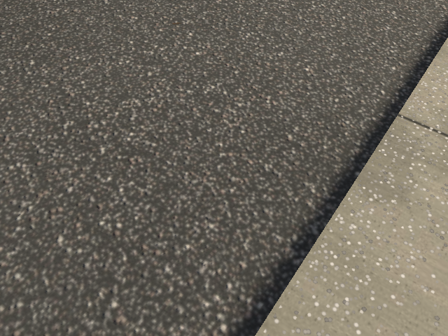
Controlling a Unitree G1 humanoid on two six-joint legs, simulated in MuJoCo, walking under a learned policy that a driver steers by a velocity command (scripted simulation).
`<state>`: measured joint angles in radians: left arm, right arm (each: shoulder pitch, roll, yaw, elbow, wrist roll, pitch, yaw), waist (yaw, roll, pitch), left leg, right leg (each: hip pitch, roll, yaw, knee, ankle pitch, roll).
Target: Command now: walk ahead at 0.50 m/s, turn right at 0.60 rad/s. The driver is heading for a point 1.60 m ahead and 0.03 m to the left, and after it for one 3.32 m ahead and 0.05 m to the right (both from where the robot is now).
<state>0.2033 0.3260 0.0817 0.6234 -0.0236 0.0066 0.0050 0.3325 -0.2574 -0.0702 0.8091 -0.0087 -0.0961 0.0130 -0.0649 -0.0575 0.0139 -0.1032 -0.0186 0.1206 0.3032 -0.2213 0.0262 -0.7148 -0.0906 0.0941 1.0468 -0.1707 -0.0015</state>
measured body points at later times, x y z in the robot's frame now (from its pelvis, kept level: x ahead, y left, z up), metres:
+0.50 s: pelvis +0.26 -0.10 +0.00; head +0.29 -0.12 +0.45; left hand +0.42 +0.15 -0.10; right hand +0.35 -0.40 -0.11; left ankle +0.40 +0.05 -0.68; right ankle +0.26 -0.16 -0.74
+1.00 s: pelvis +0.61 -0.08 -0.13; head +0.64 -0.09 +0.32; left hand +0.69 +0.17 -0.26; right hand +0.66 -0.36 -0.25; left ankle +0.66 +0.00 -0.85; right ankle +0.42 -0.18 -0.62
